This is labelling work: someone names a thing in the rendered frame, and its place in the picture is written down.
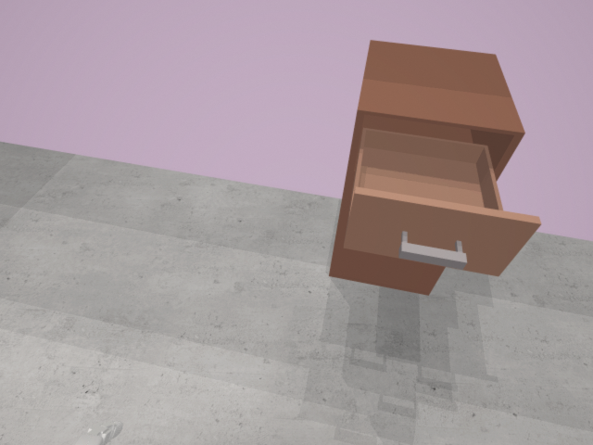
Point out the drawer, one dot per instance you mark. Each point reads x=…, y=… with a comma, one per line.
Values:
x=437, y=190

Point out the cabinet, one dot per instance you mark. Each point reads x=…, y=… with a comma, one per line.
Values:
x=427, y=91

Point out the robot left hand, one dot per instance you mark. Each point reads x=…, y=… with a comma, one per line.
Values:
x=100, y=434

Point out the handle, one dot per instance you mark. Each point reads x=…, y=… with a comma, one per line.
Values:
x=453, y=259

